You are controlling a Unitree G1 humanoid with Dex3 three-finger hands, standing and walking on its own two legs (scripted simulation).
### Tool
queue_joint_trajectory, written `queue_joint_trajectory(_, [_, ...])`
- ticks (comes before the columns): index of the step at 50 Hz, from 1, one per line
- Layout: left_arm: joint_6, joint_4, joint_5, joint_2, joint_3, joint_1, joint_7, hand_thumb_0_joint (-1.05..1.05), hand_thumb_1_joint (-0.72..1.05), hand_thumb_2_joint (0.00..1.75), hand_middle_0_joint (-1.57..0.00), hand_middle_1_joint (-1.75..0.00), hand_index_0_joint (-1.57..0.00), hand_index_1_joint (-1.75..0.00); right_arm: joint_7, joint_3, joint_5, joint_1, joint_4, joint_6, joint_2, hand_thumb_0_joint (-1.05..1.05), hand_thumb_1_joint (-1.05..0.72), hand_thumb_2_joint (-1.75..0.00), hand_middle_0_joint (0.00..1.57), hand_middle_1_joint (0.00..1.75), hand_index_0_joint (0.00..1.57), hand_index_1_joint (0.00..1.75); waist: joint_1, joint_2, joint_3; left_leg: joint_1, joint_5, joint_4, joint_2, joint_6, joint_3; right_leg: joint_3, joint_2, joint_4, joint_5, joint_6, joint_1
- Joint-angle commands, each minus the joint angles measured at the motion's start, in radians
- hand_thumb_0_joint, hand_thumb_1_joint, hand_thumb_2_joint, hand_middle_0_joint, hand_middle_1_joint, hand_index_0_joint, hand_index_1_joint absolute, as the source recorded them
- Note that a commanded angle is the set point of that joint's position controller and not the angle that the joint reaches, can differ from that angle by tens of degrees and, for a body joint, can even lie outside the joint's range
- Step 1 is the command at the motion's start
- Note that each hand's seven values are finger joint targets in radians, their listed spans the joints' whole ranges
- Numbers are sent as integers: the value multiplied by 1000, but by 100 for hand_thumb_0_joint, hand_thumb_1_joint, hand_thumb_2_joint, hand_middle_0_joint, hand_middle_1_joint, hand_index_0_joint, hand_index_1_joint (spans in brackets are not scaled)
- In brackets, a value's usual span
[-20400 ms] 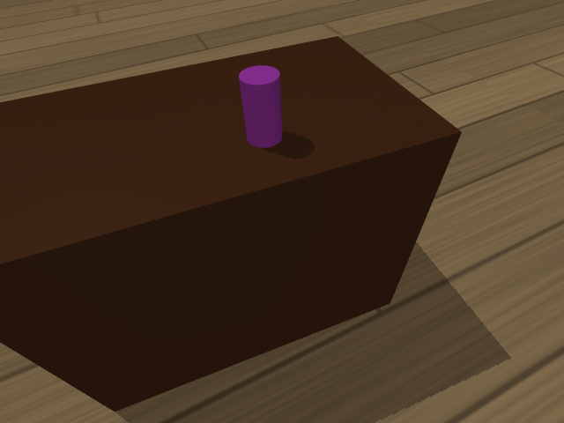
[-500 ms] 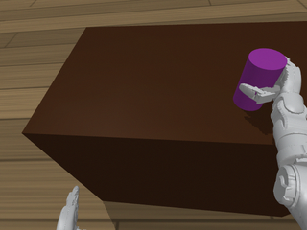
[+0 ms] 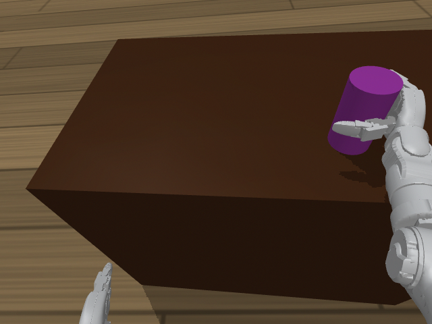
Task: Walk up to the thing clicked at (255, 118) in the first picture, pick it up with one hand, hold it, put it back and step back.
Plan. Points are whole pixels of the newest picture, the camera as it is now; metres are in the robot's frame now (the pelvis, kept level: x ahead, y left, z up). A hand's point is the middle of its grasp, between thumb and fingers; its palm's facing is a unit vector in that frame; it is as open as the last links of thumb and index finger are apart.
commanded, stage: open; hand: right
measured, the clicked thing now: (360, 113) +0.48 -0.22 +0.12
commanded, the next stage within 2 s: withdraw in 0.10 s
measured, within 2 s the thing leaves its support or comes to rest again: neither
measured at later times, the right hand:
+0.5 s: hand (391, 90) +0.47 -0.25 +0.17, palm faces +0.27 +0.96 +0.01, open 16.6 cm
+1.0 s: hand out of the picture +0.43 -0.36 +0.23, palm faces +0.49 +0.83 -0.26, open 17.5 cm
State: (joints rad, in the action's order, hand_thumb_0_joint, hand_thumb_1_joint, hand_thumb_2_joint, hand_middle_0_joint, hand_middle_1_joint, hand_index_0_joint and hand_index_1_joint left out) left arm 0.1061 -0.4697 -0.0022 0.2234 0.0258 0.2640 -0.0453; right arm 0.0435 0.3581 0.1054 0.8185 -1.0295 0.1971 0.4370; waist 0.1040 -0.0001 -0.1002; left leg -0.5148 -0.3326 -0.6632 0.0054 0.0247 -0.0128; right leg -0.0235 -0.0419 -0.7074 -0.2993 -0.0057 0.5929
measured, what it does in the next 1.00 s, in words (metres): stands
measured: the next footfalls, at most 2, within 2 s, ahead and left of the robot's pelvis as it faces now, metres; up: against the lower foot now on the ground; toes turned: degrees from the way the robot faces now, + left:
none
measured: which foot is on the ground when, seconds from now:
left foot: down 0.00-1.00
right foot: down 0.00-1.00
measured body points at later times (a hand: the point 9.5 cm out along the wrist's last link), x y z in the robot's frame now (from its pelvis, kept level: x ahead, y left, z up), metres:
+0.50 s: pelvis +0.00 +0.00 +0.00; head +0.04 -0.01 +0.45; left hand +0.15 +0.27 -0.06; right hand +0.45 -0.30 +0.18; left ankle -0.01 +0.14 -0.72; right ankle +0.03 -0.11 -0.72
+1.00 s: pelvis +0.01 +0.00 +0.01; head +0.04 +0.01 +0.46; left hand +0.15 +0.26 -0.07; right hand +0.39 -0.40 +0.24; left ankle -0.01 +0.14 -0.72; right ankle +0.03 -0.11 -0.72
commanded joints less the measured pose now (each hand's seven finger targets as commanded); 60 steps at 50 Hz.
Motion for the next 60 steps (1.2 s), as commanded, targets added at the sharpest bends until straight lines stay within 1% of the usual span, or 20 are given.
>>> queue_joint_trajectory(1, [51,144,6,155,76,-9,-7,0,-55,6,-5,-5,-5,-5,4,-12,1,456,175,58,176,0,40,-30,59,46,60,46,21,-58,-322,32,267,67,27,-27,36,18,18,64,235,-8,-308])
queue_joint_trajectory(3, [50,162,11,123,50,-41,-1,0,-55,6,-5,-5,-5,-5,2,19,2,461,188,63,198,0,44,-28,54,43,55,43,10,-76,-368,39,272,63,24,-25,28,14,20,65,232,-10,-307])
queue_joint_trajectory(4, [53,199,8,165,85,-72,-8,0,-55,6,-5,-5,-5,-5,-1,8,-1,544,264,74,225,0,43,-27,51,41,52,41,24,-75,-393,47,266,66,23,-26,29,15,18,66,220,-11,-322])
queue_joint_trajectory(12, [47,162,7,143,61,-15,-5,0,-51,3,-6,-5,-6,-5,0,5,-2,471,169,60,196,0,42,-27,28,30,29,30,25,-63,-343,9,222,69,26,-27,34,19,17,66,182,-9,-304])
queue_joint_trajectory(15, [39,164,6,198,108,-19,-12,0,-52,4,-6,-5,-6,-5,-4,53,-5,486,226,64,294,0,45,-20,21,23,22,23,10,-72,-397,45,253,64,26,-27,35,21,18,62,223,-8,-326])
queue_joint_trajectory(23, [27,141,24,116,23,-62,-22,0,-53,4,-5,-5,-5,-5,10,90,-1,606,417,27,428,0,58,-3,6,6,6,6,-44,-181,-461,139,311,84,14,-31,28,11,27,74,302,-1,-385])
queue_joint_trajectory(27, [28,91,33,121,5,-108,-27,0,-54,4,-5,-4,-5,-5,61,75,10,492,221,-67,404,0,60,-4,5,6,6,6,-40,-121,-351,138,286,112,17,-29,38,13,24,112,264,-1,-344])
queue_joint_trajectory(28, [31,81,34,162,45,-120,-35,0,-54,4,-5,-4,-5,-5,71,80,10,571,325,-70,454,0,60,-4,5,5,5,5,-45,-159,-394,149,294,109,15,-34,37,14,22,116,280,1,-367])
queue_joint_trajectory(29, [35,80,34,155,25,-105,-40,0,-55,4,-5,-4,-5,-5,93,88,12,589,288,-89,475,0,59,-4,5,5,5,5,-37,-143,-396,137,301,116,17,-32,39,14,21,109,299,-1,-397])
queue_joint_trajectory(33, [53,115,47,212,75,-93,-53,0,-55,4,-6,-5,-6,-5,170,41,33,560,243,-164,421,0,53,-5,6,5,6,5,-16,-60,-335,113,300,134,21,-31,53,22,13,138,316,-7,-424])
queue_joint_trajectory(36, [58,100,55,153,14,-41,-51,0,-57,8,-6,-4,-5,-6,215,26,47,518,157,-213,385,0,48,-6,6,6,6,6,-21,-19,-259,113,288,155,16,-28,50,17,23,157,279,-15,-388])
queue_joint_trajectory(37, [63,165,55,114,-15,-92,-32,0,-55,6,-6,-5,-5,-6,158,31,-66,484,245,-168,540,0,50,-5,6,6,6,6,-78,-2,-213,123,266,165,8,-23,53,-1,28,171,247,-13,-354])
queue_joint_trajectory(39, [44,104,53,172,59,68,-23,0,-54,6,-5,-4,-5,-5,124,19,-63,440,206,-160,498,0,55,-4,6,6,6,6,-32,-33,-204,112,265,165,9,-27,53,-7,29,183,239,-11,-373])
queue_joint_trajectory(43, [25,129,53,147,42,79,13,0,-54,5,-5,-4,-5,-5,75,91,-97,394,315,-136,617,0,57,-4,6,6,6,6,-84,-81,-251,165,315,166,5,-28,51,-12,36,169,318,-8,-390])
queue_joint_trajectory(48, [10,149,58,202,111,-39,25,0,-52,5,-5,-5,-6,-4,0,187,-113,361,424,-98,713,0,57,-5,6,5,5,5,-116,-138,-320,225,314,172,1,-33,44,-12,39,173,328,-4,-406])
queue_joint_trajectory(52, [29,155,60,151,52,-127,17,0,-54,6,-6,-5,-5,-5,-45,177,-118,286,481,-57,655,0,54,-5,6,5,5,5,-133,-153,-371,258,325,166,9,-40,54,-5,30,172,376,2,-444])
queue_joint_trajectory(54, [42,176,57,164,64,-109,7,0,-54,7,-6,-4,-5,-5,-56,137,-114,224,552,-39,588,0,53,-6,6,5,5,5,-114,-164,-379,238,328,163,18,-45,65,0,22,173,415,9,-502])
queue_joint_trajectory(55, [42,190,53,209,104,-59,1,0,-54,6,-6,-4,-5,-5,-64,182,-113,109,539,-38,618,0,53,-6,6,5,5,5,-115,-129,-366,241,358,167,18,-41,70,-2,19,163,454,8,-518])
queue_joint_trajectory(56, [40,163,53,170,71,-21,4,0,-54,7,-6,-4,-5,-5,-61,139,-107,75,596,-33,556,0,53,-6,6,5,5,5,-113,-152,-347,241,389,164,15,-39,69,-8,24,159,485,7,-521])
queue_joint_trajectory(60, [20,99,65,169,108,74,7,0,-54,6,-6,-4,-6,-5,-53,136,-69,-181,833,-42,465,0,52,-6,6,5,5,5,-126,-174,-218,208,365,182,17,-42,73,-12,20,184,485,7,-505])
